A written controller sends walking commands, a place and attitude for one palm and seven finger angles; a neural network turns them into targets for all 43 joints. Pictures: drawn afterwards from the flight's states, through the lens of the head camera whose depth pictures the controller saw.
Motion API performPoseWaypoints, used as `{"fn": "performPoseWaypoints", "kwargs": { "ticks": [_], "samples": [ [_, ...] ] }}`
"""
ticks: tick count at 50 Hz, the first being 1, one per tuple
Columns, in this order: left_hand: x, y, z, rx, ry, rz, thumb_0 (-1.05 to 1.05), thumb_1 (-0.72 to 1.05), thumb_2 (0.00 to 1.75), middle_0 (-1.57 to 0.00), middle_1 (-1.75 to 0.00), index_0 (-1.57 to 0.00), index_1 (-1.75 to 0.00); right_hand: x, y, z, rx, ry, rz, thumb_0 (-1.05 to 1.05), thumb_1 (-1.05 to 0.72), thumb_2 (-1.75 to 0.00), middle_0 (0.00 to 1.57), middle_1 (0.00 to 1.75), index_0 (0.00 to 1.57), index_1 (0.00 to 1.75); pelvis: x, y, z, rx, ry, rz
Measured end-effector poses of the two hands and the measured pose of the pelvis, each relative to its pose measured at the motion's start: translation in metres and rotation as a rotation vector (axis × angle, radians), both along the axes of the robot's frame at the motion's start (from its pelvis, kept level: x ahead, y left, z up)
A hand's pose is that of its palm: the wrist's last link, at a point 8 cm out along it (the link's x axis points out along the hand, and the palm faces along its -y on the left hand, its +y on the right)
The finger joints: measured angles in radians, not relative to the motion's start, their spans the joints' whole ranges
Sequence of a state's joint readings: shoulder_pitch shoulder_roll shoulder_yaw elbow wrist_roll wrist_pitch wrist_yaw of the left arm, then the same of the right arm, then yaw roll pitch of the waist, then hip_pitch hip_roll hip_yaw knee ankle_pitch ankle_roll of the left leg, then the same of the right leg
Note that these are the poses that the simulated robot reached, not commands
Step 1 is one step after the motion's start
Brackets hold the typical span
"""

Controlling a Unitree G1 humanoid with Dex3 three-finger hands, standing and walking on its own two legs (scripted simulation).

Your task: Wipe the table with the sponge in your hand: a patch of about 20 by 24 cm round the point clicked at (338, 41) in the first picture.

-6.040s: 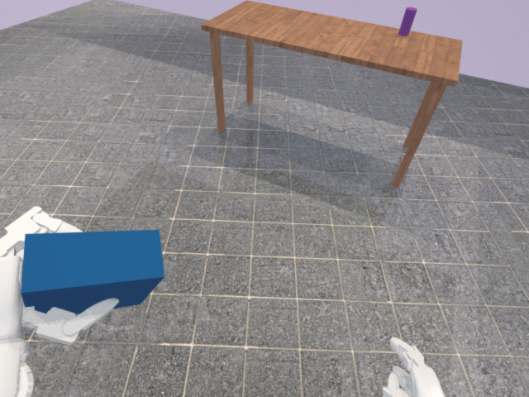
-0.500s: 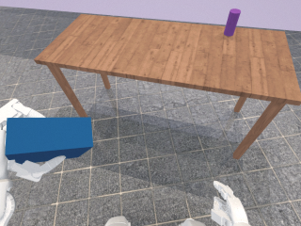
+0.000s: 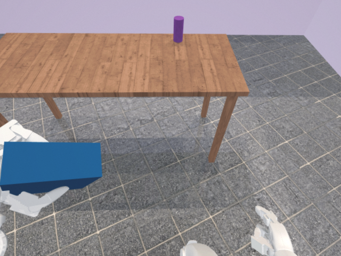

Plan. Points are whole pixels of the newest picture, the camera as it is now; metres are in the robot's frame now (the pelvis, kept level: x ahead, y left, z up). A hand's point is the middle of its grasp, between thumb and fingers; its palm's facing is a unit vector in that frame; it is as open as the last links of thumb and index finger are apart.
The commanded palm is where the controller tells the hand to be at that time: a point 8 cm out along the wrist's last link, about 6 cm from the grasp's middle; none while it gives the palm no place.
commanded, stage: turn to face it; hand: left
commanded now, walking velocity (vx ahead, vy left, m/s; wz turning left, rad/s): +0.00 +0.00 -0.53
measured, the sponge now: (65, 169) +0.23 +0.21 +0.15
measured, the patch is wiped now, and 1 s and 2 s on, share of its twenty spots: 0.00 0.00 0.00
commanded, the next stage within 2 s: take the last steps up to it in 0.40 s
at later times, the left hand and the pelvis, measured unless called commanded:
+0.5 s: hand (102, 174) +0.21 +0.13 +0.18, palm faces +0.13 -0.85 -0.52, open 10.0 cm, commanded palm +0.17 +0.19 +0.19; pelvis -0.06 -0.05 +0.00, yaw -14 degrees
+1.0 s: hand (108, 173) +0.21 +0.12 +0.18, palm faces +0.14 -0.85 -0.51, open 10.0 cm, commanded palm +0.17 +0.18 +0.19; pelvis -0.05 -0.05 +0.02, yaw -14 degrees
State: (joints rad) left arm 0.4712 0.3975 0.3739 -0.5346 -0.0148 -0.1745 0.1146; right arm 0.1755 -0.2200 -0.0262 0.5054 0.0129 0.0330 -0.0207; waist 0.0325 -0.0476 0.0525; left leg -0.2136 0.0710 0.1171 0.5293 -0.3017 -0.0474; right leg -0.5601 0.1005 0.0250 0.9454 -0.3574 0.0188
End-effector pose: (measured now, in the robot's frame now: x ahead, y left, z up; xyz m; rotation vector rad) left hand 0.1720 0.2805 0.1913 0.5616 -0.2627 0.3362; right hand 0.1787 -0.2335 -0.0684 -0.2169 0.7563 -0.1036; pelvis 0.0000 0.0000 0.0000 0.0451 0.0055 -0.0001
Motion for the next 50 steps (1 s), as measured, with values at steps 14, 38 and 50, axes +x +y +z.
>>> {"fn": "performPoseWaypoints", "kwargs": {
  "ticks": [14, 38, 50],
  "samples": [
    [0.029, -0.098, -0.004, 0.016, 0.054, -0.201, -0.01, -0.48, 1.00, -0.75, -1.35, -0.75, -1.35, -0.089, -0.048, -0.039, 0.109, 0.104, -0.152, 0.02, -0.90, -0.90, 0.20, 0.30, 0.20, 0.30, -0.035, -0.046, -0.002, -0.025, -0.017, -0.171],
    [-0.001, -0.121, -0.006, -0.018, -0.019, -0.244, -0.01, -0.48, 1.00, -0.75, -1.35, -0.74, -1.35, -0.166, -0.080, -0.025, 0.043, 0.005, -0.304, 0.01, -0.90, -0.90, 0.20, 0.30, 0.20, 0.30, -0.066, -0.061, -0.003, -0.058, -0.009, -0.259],
    [0.013, -0.112, 0.008, 0.031, 0.043, -0.266, -0.01, -0.48, 1.00, -0.75, -1.35, -0.74, -1.35, -0.162, -0.083, -0.013, 0.021, 0.112, -0.306, 0.02, -0.90, -0.90, 0.20, 0.30, 0.20, 0.30, -0.049, -0.054, 0.018, 0.000, 0.009, -0.239]
  ]
}}
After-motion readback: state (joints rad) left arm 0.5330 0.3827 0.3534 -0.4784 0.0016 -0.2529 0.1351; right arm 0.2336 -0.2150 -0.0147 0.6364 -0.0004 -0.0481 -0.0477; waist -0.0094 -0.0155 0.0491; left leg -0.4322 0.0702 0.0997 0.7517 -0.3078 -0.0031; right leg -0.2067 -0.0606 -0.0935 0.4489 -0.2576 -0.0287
